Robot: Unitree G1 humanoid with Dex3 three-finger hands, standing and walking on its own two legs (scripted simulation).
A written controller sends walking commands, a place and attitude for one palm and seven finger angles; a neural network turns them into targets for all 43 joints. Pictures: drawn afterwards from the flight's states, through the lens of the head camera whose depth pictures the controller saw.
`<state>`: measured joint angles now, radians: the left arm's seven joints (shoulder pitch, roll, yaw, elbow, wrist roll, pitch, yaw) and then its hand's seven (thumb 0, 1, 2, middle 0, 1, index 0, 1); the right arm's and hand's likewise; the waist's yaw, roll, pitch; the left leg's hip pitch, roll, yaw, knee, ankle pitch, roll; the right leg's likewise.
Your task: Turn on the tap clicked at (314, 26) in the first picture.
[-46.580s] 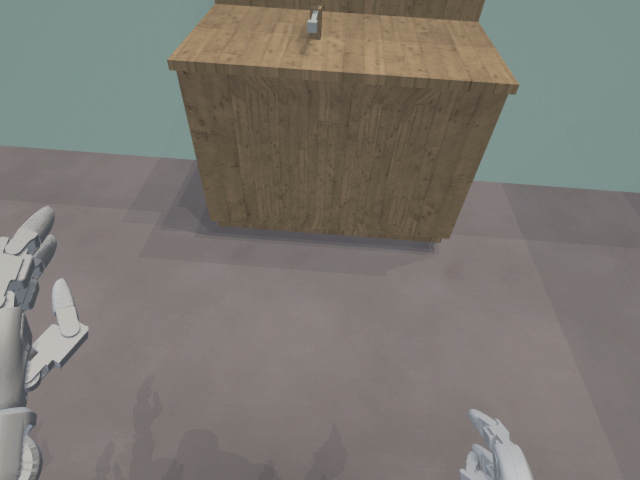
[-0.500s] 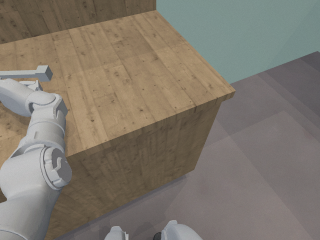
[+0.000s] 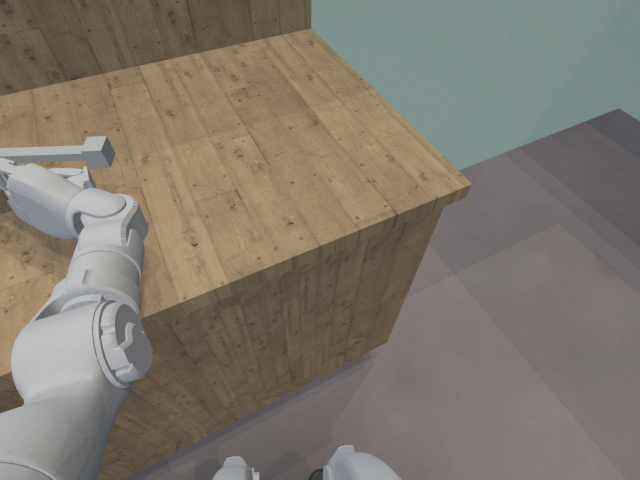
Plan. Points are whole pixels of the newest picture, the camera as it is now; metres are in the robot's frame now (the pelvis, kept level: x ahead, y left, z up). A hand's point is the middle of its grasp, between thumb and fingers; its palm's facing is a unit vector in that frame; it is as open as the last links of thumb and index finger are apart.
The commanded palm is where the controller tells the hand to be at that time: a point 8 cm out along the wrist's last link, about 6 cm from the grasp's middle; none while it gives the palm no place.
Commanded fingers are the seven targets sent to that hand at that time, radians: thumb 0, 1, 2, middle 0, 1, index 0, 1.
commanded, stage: push the lever round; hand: left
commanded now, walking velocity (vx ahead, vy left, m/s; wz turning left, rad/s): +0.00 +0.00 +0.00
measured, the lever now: (98, 152) +0.52 +0.22 +0.14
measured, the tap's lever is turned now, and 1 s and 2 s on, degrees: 67 67 67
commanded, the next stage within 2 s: lift the hand up off the lever in 1.94 s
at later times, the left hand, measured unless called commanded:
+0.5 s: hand (87, 174) +0.50 +0.24 +0.12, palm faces +0.86 -0.49 -0.14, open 8.6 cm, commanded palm +0.50 +0.28 +0.12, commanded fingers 0.00 0.90 0.90 -0.15 -0.15 -0.15 -0.15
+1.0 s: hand (87, 173) +0.50 +0.24 +0.12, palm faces +0.87 -0.48 -0.14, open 8.5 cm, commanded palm +0.50 +0.27 +0.12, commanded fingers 0.00 0.90 0.90 -0.15 -0.15 -0.15 -0.15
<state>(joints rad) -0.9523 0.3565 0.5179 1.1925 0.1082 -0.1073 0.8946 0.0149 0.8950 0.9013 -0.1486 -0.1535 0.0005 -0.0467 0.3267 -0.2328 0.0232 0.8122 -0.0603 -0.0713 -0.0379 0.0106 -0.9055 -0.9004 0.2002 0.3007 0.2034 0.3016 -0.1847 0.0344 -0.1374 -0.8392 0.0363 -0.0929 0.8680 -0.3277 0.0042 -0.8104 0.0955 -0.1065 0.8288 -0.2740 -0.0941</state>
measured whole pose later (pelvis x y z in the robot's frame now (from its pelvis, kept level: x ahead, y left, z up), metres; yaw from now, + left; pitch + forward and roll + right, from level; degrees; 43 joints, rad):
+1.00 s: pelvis +0.02 -0.01 +0.00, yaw +1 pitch +13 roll +0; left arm -0.90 0.29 0.54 1.12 0.12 -0.10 0.91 0.01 0.90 0.90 -0.13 -0.17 0.00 -0.02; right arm 0.28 -0.23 0.01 0.80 -0.06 -0.02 -0.05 0.01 -0.91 -0.90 0.20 0.30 0.20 0.30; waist -0.16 0.05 -0.14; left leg -0.79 0.03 -0.10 0.85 -0.32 0.01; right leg -0.76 0.09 -0.12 0.82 -0.31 -0.11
